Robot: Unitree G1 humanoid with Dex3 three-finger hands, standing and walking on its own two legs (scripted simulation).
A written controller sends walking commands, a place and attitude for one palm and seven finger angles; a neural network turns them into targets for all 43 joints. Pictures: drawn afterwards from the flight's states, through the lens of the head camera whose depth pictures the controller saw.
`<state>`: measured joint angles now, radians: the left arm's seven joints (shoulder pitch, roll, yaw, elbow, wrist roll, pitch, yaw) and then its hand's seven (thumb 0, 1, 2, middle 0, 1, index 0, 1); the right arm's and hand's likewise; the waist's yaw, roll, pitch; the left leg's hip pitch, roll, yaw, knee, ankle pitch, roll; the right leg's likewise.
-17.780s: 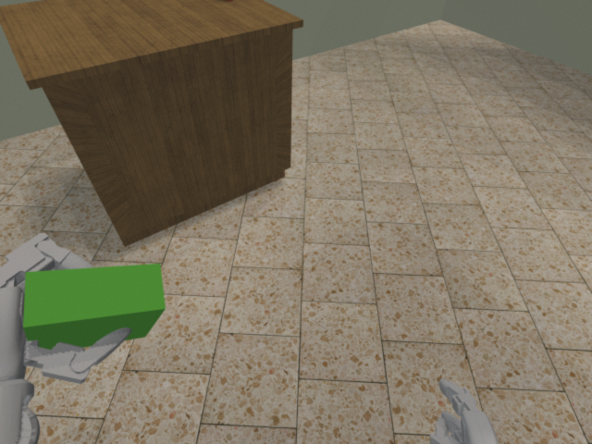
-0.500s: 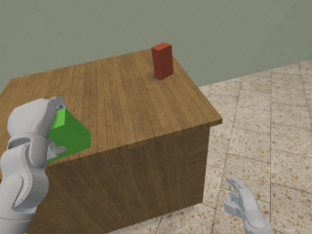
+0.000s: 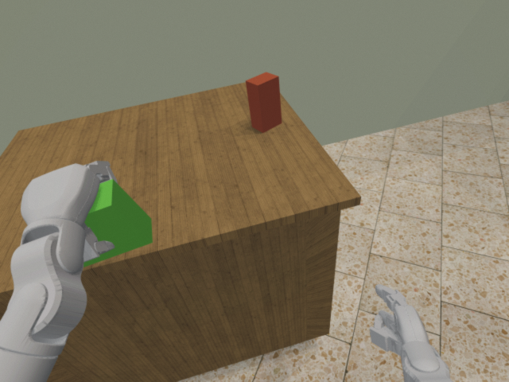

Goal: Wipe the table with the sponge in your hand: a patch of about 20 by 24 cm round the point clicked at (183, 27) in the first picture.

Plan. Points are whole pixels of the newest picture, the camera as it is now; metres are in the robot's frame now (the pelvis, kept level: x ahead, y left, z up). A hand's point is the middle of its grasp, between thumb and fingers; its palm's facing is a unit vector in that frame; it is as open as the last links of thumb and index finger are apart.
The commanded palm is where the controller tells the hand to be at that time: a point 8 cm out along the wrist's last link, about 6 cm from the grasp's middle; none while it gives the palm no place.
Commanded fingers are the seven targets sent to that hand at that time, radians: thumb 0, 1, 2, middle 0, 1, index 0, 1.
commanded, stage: move the sponge above the wiping area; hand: left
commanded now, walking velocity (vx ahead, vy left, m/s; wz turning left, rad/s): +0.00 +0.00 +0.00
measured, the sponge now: (104, 231) +0.25 +0.28 +0.15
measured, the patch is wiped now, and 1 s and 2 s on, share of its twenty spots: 0.00 0.00 0.00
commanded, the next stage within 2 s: none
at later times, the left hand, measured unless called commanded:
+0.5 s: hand (108, 200) +0.30 +0.29 +0.17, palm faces +0.11 -0.05 -0.99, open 9.3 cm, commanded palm +0.25 +0.30 +0.25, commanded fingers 0.00 0.10 1.30 -1.20 -1.60 -1.20 -1.60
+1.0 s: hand (115, 194) +0.33 +0.31 +0.16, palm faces +0.06 -0.04 -1.00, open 9.3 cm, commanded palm +0.29 +0.31 +0.23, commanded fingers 0.00 0.10 1.30 -1.20 -1.60 -1.20 -1.60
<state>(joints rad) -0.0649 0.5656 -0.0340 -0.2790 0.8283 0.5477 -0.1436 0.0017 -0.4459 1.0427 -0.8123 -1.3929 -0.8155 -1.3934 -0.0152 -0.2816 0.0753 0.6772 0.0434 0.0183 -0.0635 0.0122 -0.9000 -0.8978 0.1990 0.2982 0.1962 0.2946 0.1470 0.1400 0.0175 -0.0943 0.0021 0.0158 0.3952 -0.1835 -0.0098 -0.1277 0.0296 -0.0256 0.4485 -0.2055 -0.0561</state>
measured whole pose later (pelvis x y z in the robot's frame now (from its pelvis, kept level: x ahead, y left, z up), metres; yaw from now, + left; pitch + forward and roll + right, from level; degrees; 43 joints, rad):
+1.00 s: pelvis +0.03 +0.01 +0.00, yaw +1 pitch -2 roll +1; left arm -0.28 0.53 -0.10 0.05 0.92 0.49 -0.16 0.00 -0.45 1.04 -0.81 -1.40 -0.81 -1.40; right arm 0.02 -0.27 0.07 0.70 0.05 0.02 -0.06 0.01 -0.90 -0.90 0.20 0.30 0.20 0.29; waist 0.12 0.11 0.00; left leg -0.14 -0.02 0.00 0.38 -0.21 0.01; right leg -0.16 0.01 -0.04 0.43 -0.23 -0.04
